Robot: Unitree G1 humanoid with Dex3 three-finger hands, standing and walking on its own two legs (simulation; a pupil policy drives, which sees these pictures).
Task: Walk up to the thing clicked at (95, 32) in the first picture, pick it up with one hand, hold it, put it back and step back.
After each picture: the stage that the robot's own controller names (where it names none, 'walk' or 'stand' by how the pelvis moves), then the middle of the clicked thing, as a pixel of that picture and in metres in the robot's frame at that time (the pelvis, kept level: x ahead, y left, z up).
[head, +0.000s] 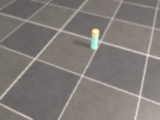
stand; (94, 39) +1.38 -0.11 -0.65
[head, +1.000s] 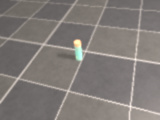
walk; (78, 50) +1.25 +0.20 -0.63
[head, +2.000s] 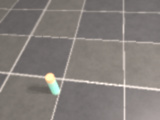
walk; (53, 84) +0.69 +0.36 -0.65
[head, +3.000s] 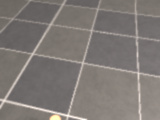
walk; out of the picture +0.38 +0.21 -0.63
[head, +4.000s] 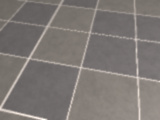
stand; out of the picture +0.30 +0.21 -0.65
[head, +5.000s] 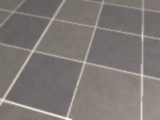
stand; out of the picture +0.31 +0.21 -0.65
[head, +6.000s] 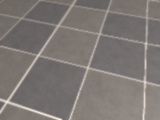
stand; out of the picture +0.33 +0.20 -0.66
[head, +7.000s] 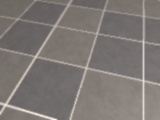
stand; out of the picture +0.31 +0.20 -0.66
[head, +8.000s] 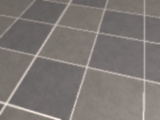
stand; out of the picture +0.32 +0.20 -0.66
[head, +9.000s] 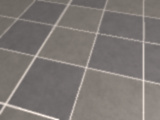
stand; out of the picture +0.32 +0.20 -0.66
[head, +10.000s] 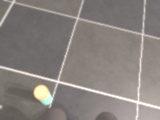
go down; (44, 96) +0.36 +0.20 -0.48
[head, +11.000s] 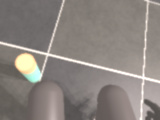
go down; (30, 70) +0.39 +0.25 -0.28
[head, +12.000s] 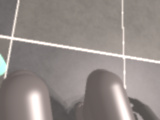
close in; out of the picture +0.37 +0.28 -0.18
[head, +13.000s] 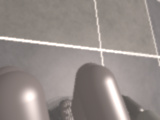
close; out of the picture +0.35 +0.29 -0.15
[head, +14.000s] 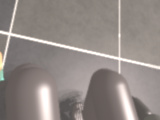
lift; out of the picture +0.29 +0.28 -0.13
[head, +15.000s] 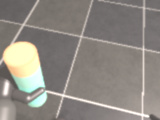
lift; (30, 80) +0.31 +0.18 +0.06
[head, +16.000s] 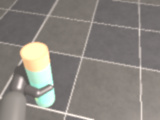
hold; (40, 79) +0.33 +0.15 +0.05
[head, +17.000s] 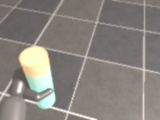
hold; (40, 82) +0.32 +0.16 +0.05
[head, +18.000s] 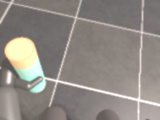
crouch; (30, 70) +0.36 +0.19 -0.03
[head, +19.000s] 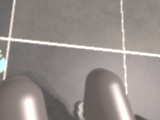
lower; out of the picture +0.41 +0.26 -0.12
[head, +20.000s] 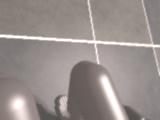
lower; out of the picture +0.41 +0.29 -0.16
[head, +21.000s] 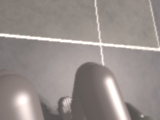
lower; out of the picture +0.40 +0.31 -0.16
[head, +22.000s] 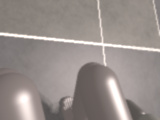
lower; out of the picture +0.38 +0.31 -0.16
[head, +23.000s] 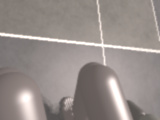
rest; out of the picture +0.38 +0.30 -0.16
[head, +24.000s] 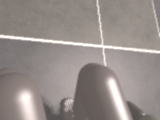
open; out of the picture +0.38 +0.29 -0.16
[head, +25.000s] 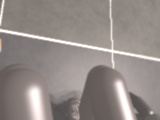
stand; out of the picture +0.37 +0.27 -0.18
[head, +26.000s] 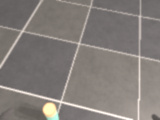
stand; (51, 114) +0.35 +0.18 -0.54
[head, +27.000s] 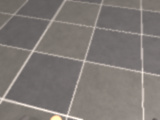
stand; out of the picture +0.36 +0.18 -0.59
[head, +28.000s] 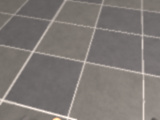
stand; out of the picture +0.35 +0.18 -0.60
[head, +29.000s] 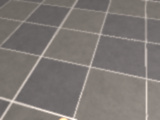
stand; out of the picture +0.38 +0.16 -0.65
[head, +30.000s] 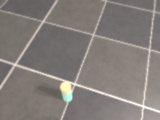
walk; (66, 92) +0.48 +0.14 -0.63
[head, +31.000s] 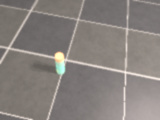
walk; (60, 64) +0.77 +0.18 -0.64
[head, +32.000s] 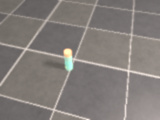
stand; (68, 60) +0.98 +0.20 -0.64
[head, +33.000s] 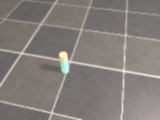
stand; (64, 63) +0.98 +0.22 -0.66
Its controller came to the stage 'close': yes
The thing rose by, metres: 0.69
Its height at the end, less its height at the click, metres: +0.00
